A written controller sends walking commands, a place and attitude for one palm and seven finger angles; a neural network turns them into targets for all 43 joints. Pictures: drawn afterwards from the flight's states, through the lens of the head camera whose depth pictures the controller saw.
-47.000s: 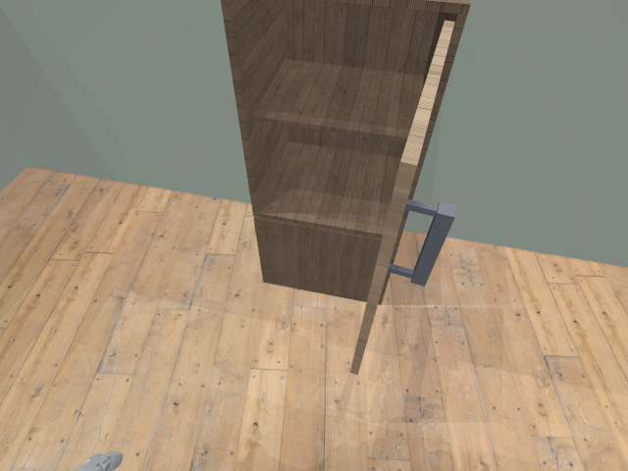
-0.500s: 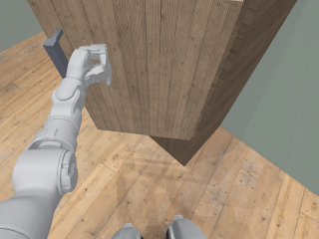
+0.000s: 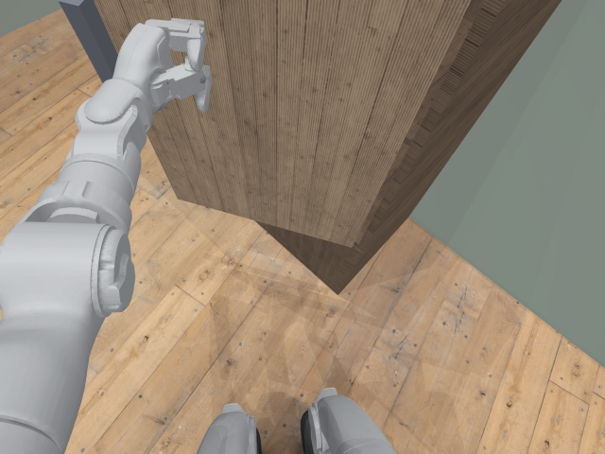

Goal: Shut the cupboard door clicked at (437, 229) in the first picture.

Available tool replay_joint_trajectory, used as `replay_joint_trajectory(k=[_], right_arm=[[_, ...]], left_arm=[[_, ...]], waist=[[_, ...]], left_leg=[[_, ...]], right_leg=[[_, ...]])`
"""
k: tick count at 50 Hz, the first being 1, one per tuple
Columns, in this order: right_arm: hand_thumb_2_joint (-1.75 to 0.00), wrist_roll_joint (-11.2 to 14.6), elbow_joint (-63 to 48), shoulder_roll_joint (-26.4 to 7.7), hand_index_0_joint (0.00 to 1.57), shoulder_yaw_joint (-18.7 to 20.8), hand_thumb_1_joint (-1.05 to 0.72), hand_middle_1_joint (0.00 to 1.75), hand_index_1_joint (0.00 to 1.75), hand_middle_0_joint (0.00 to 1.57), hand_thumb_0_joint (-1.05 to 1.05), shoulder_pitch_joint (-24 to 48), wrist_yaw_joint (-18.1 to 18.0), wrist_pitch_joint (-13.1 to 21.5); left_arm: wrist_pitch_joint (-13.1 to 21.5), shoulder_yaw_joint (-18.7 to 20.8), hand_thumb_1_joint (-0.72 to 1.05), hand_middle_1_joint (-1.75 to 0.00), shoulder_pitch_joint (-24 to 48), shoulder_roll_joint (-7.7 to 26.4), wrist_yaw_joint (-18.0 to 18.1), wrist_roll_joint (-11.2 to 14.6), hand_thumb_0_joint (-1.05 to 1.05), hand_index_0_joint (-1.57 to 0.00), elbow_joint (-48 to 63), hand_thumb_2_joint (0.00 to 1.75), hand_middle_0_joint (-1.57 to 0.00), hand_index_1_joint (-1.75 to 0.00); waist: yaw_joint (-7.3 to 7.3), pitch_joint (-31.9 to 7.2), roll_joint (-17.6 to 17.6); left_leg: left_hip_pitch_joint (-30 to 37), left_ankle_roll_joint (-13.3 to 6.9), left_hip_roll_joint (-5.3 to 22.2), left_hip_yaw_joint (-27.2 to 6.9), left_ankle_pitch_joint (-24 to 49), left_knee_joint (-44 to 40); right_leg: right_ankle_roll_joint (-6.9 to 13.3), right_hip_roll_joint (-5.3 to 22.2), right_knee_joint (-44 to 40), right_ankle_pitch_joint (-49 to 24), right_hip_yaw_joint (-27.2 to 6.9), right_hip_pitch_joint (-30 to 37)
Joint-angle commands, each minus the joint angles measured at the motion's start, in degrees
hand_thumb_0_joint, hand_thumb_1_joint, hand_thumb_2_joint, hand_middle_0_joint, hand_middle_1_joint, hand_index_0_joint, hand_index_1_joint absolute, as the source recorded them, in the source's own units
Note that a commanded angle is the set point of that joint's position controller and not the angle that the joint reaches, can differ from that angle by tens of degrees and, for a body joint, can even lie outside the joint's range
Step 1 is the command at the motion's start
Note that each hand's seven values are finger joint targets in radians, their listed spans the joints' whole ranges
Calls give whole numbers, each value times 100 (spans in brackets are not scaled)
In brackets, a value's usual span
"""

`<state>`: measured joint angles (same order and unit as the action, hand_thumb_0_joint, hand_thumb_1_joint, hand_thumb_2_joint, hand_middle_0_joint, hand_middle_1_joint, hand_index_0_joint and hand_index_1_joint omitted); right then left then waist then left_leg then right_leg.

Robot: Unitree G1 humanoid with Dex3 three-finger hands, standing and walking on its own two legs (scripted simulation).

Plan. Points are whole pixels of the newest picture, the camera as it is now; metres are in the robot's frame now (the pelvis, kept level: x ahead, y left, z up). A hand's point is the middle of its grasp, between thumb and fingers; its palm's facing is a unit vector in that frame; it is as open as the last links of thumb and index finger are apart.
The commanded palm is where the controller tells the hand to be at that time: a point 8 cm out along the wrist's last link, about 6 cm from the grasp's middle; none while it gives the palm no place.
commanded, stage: push the door shut along its arc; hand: left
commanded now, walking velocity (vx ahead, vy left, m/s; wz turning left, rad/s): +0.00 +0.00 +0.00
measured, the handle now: (115, 52) +0.60 +0.15 +0.12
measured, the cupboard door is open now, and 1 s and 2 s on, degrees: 27 20 20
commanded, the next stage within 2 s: pull the fist back off the door in 0.04 s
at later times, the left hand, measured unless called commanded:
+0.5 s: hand (226, 74) +0.57 +0.02 +0.11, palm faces +0.05 -1.00 -0.01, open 3.1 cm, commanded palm +0.52 +0.08 +0.13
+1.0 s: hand (230, 129) +0.47 +0.02 +0.12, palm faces +0.00 -1.00 -0.02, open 3.1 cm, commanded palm +0.45 +0.08 +0.13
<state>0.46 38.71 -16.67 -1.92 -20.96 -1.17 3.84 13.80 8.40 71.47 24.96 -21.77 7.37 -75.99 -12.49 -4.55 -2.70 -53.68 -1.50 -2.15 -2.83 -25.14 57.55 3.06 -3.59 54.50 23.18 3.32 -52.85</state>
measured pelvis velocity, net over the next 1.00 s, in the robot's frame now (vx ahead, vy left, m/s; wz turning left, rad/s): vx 0.02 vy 0.00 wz -0.01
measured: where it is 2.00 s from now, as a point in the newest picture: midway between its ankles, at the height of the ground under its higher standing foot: outside the picture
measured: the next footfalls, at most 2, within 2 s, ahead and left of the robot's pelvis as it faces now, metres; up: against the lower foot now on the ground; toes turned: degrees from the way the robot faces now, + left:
none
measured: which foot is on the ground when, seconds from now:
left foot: down 0.00-1.00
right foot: down 0.00-1.00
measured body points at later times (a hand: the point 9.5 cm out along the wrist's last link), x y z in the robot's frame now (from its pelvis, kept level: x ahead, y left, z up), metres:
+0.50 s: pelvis +0.02 +0.00 +0.01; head +0.15 -0.01 +0.44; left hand +0.56 +0.08 +0.11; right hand -0.03 -0.22 -0.12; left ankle +0.01 +0.10 -0.67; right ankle +0.02 -0.09 -0.67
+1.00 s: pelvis +0.02 +0.00 +0.03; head +0.08 -0.01 +0.47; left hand +0.46 +0.08 +0.13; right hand +0.12 -0.26 -0.09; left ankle +0.01 +0.10 -0.67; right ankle +0.02 -0.09 -0.67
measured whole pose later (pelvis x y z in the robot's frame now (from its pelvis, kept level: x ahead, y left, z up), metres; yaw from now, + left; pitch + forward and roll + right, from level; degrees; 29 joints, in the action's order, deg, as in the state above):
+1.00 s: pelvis +0.02 +0.00 +0.03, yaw -1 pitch +13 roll +0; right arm -1.3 36.0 -14.1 1.1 -15.8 2.6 -0.1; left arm 19.6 1.5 41.2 1.3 13.9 2.1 -50.8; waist -4.7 -6.2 -2.5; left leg -37.3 -1.5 -2.5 -1.2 -24.3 48.5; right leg 2.9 -3.3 47.7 23.0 1.1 -37.8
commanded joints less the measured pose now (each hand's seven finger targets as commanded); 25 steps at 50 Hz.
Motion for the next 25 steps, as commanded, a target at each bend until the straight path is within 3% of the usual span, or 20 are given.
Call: replay_joint_trajectory(k=[1, 2, 5, 7, 8, 9, 10, 12, 14, 15, 16, 17, 19, 20, 21, 23, 24, 25], right_arm=[[-90, -50, -95, -984, 20, 358, -90, 30, 30, 20, 0, -1104, -95, 129], [-90, -45, -77, -985, 20, 356, -90, 30, 30, 20, 0, -1110, -107, 120], [-90, -64, -45, -972, 20, 342, -90, 30, 30, 20, 0, -1197, -119, 133], [-90, -92, -1, -989, 20, 358, -90, 30, 30, 20, 0, -1197, -111, 138], [-90, -132, -125, -813, 20, 293, -90, 30, 30, 20, 0, -1415, -19, 160], [-90, -198, -180, -801, 20, 291, -90, 30, 30, 20, 0, -1412, 96, 156], [-90, -275, -216, -766, 20, 334, -90, 30, 30, 20, 0, -1514, 202, 162], [-90, -470, -278, -741, 20, 388, -90, 30, 30, 20, 0, -1574, 409, 93], [-90, -631, -264, -683, 20, 449, -90, 30, 30, 20, 0, -1625, 633, 37], [-90, -651, -256, -701, 20, 498, -90, 30, 30, 20, 0, -1696, 683, -8], [-90, -653, -253, -715, 20, 550, -90, 30, 30, 20, 0, -1701, 725, -67], [-90, -619, -259, -735, 20, 580, -90, 30, 30, 20, 0, -1737, 728, -135], [-90, -518, -311, -733, 20, 580, -90, 30, 30, 20, 0, -1694, 675, -266], [-90, -483, -338, -746, 20, 568, -90, 30, 30, 20, 0, -1705, 619, -317], [-90, -453, -390, -722, 20, 548, -90, 30, 30, 20, 0, -1673, 586, -350], [-90, -430, -495, -640, 20, 535, -90, 30, 30, 20, 0, -1556, 549, -357], [-90, -420, -512, -611, 20, 544, -90, 30, 30, 20, 0, -1528, 541, -347], [-90, -413, -557, -578, 20, 521, -90, 30, 30, 20, 0, -1484, 536, -328]], left_arm=[[331, 107, 90, -150, 3733, 590, -111, 43, 0, -130, 1331, 90, -130, -150], [278, 85, 90, -150, 3675, 567, -130, 21, 0, -130, 1123, 90, -130, -150], [222, 9, 90, -150, 3931, 450, -144, -4, 0, -130, 1129, 90, -130, -150], [163, -21, 90, -150, 3996, 419, -151, -56, 0, -130, 1012, 90, -130, -150], [37, 1290, 90, -150, 3814, 778, 1006, 339, 0, -130, 964, 90, -130, -150], [-9, 1022, 90, -150, 3608, 420, 1596, 169, 0, -130, 950, 90, -130, -150], [31, 1139, 90, -150, 3407, 157, 2109, 118, 0, -130, 948, 90, -130, -150], [297, 1232, 90, -150, 3179, 17, 3062, -253, 0, -130, 1316, 90, -130, -150], [721, 869, 90, -150, 3065, -238, 3820, -974, 0, -130, 1770, 90, -130, -150], [885, 723, 90, -150, 3043, -256, 3941, -1227, 0, -130, 1851, 90, -130, -150], [988, 549, 90, -150, 3011, -335, 3930, -1333, 0, -130, 2040, 90, -130, -150], [1006, 629, 90, -150, 2793, -185, 3857, -1355, 0, -130, 2001, 90, -130, -150], [881, 621, 90, -150, 2636, -181, 3632, -1185, 0, -130, 1883, 90, -130, -150], [843, 811, 90, -150, 2607, 30, 3552, -1076, 0, -130, 1912, 90, -130, -150], [842, 1000, 90, -150, 2507, 183, 3515, -974, 0, -130, 2098, 90, -130, -150], [924, 966, 90, -150, 2167, -56, 3462, -773, 0, -130, 2383, 90, -130, -150], [1015, 1069, 90, -150, 1888, -5, 3474, -734, 0, -130, 2506, 90, -130, -150], [1109, 848, 90, -150, 1667, -269, 3448, -721, 0, -130, 2611, 90, -130, -150]], waist=[[-548, -3161, -485], [-591, -3075, -346], [-671, -3098, -587], [-698, -3166, -505], [-344, -3242, -558], [-381, -3357, -681], [-367, -3378, -371], [-241, -3572, -367], [-159, -3794, -658], [-225, -3887, -520], [-216, -4023, -567], [-133, -4112, -459], [-133, -3919, -123], [-82, -3832, -189], [60, -3904, -147], [139, -3739, 10], [238, -3626, 124], [260, -3477, 83]], left_leg=[[2201, -176, 131, -242, 1923, -228], [2067, -186, 132, -236, 1855, -191], [2127, -196, 140, -254, 1961, -129], [2173, -182, 151, -292, 1997, -78], [1739, -87, 240, -340, 1778, -137], [1727, -48, 242, -316, 1705, -205], [1744, -51, 222, -346, 1848, -207], [1707, -10, 205, -243, 2110, -160], [1984, 39, 211, -180, 2464, -82], [2123, 50, 219, -218, 2711, -78], [2253, 43, 202, -144, 2767, -119], [2299, 45, 183, -116, 2751, -218], [2102, -18, 124, -8, 2446, -429], [2095, -24, 118, 13, 2425, -530], [2119, -30, 97, 63, 2443, -624], [2152, -39, 86, 142, 2484, -761], [2110, -45, 84, 190, 2474, -806], [2206, -40, 82, 196, 2573, -878]], right_leg=[[-136, 76, -577, -1693, -345, 753], [-141, 74, -575, -1651, -345, 728], [-114, 56, -481, -1653, -272, 520], [-127, 42, -471, -1628, -269, 410], [-168, 98, -532, -1463, -309, 604], [-202, 113, -492, -1431, -314, 657], [-216, 86, -455, -1530, -207, 677], [-245, 95, -390, -1812, -197, 823], [-225, 71, -295, -1993, -168, 711], [-220, 53, -257, -2152, -133, 774], [-230, 48, -329, -2321, -192, 949], [-213, 50, -395, -2435, -216, 1262], [-238, 42, -615, -2581, -293, 1798], [-228, 48, -666, -2655, -310, 1964], [-226, 43, -727, -2790, -349, 2235], [-239, 35, -834, -3013, -356, 2525], [-240, 33, -870, -3114, -377, 2678], [-221, 31, -875, -3170, -342, 2674]])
